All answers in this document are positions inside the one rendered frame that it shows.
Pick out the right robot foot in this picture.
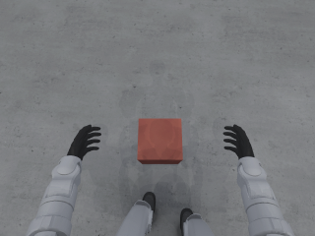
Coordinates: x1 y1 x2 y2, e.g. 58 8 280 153
180 208 193 236

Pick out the robot right hand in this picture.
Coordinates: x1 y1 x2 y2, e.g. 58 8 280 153
223 124 255 159

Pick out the robot right forearm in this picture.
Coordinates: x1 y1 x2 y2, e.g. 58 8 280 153
236 156 294 236

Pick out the robot left forearm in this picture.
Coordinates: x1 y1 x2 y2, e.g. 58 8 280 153
26 155 83 236

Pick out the robot left hand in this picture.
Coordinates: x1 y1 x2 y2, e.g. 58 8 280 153
67 124 101 161

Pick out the carton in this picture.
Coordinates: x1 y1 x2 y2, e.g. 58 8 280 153
137 118 183 164

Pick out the robot foot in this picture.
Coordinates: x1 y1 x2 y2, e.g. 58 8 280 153
180 208 193 236
142 192 156 233

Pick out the left robot foot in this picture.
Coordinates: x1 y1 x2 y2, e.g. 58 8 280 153
142 192 156 233

